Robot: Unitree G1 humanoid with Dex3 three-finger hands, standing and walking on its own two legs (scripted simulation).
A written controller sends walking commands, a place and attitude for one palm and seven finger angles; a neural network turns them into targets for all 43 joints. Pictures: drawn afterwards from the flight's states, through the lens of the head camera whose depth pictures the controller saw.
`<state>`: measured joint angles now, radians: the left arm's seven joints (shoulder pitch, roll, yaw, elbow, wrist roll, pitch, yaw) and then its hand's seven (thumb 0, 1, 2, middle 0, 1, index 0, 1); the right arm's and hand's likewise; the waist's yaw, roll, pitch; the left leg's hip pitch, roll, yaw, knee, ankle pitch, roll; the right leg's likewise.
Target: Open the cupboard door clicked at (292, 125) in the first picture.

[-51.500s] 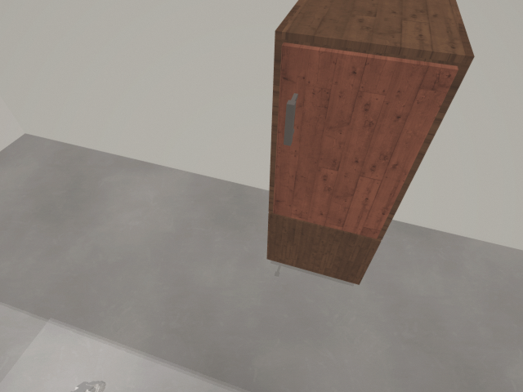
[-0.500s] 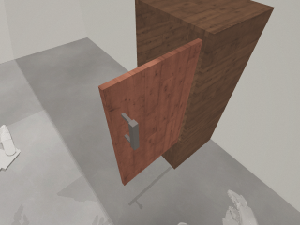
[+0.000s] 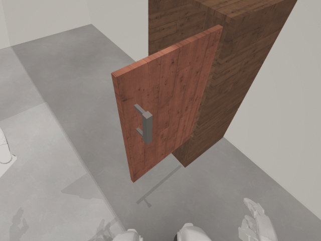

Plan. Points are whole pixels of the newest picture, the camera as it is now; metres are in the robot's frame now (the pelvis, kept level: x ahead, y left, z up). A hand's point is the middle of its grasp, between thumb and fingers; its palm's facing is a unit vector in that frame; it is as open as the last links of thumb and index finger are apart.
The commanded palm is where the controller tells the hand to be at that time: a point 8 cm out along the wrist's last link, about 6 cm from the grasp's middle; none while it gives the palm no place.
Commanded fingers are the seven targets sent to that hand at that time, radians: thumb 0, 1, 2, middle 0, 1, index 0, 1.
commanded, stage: step back with the hand held close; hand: left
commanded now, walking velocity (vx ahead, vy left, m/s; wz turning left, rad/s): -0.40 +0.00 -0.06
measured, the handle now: (142, 124) +0.40 +0.06 +0.04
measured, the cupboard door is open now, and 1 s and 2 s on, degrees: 92 92 92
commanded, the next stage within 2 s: stop stepping back and stand still in 0.40 s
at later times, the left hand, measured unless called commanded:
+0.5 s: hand (21, 207) +0.15 +0.20 +0.19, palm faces +0.23 -0.80 -0.56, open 7.4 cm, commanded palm +0.07 +0.26 +0.20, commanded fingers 0.00 0.90 0.90 -0.20 -0.30 -0.20 -0.30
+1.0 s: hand out of the picture +0.00 +0.21 +0.19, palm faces +0.43 -0.82 -0.38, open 7.5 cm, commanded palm -0.06 +0.26 +0.20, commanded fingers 0.00 0.90 0.90 -0.20 -0.30 -0.20 -0.30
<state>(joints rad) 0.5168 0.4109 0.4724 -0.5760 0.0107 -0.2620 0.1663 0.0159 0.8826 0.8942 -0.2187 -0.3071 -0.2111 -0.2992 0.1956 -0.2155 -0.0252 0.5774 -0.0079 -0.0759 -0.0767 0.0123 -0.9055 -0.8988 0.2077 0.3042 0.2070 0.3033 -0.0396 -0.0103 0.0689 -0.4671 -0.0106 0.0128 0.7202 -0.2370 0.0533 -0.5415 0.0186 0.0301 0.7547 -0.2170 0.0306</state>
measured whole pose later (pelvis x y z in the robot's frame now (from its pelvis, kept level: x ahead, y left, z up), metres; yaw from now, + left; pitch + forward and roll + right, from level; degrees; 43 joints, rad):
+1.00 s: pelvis -0.21 -0.04 +0.02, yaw -3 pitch -1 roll +0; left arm 0.49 0.35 0.38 -0.43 0.00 -0.20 0.17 0.02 0.88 0.89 -0.22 -0.31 -0.21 -0.30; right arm 0.30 -0.23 -0.01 0.67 -0.02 -0.11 -0.10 0.01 -0.90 -0.90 0.21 0.30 0.21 0.30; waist -0.02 -0.02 -0.07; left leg -0.24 0.03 0.06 0.54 -0.35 0.03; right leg -0.31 -0.01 -0.07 0.58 -0.27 -0.03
